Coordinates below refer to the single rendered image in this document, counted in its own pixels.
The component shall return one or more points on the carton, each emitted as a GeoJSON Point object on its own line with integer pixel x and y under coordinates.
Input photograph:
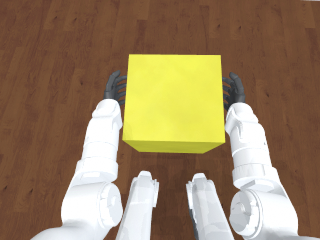
{"type": "Point", "coordinates": [174, 103]}

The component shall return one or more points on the left robot forearm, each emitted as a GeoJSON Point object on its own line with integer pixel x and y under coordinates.
{"type": "Point", "coordinates": [98, 161]}

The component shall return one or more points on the robot right hand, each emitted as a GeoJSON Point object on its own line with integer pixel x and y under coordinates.
{"type": "Point", "coordinates": [236, 92]}

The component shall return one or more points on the robot left hand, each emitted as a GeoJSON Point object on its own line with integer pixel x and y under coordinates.
{"type": "Point", "coordinates": [112, 88]}

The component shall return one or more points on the robot left upper arm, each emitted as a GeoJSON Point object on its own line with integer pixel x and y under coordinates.
{"type": "Point", "coordinates": [89, 211]}

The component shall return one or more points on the right robot thigh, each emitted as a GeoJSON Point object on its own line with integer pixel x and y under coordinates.
{"type": "Point", "coordinates": [210, 218]}

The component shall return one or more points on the robot right upper arm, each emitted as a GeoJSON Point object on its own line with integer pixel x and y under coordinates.
{"type": "Point", "coordinates": [259, 215]}

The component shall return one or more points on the robot left shin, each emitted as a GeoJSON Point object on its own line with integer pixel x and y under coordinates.
{"type": "Point", "coordinates": [143, 173]}

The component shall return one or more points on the right robot forearm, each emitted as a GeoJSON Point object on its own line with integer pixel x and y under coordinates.
{"type": "Point", "coordinates": [251, 159]}

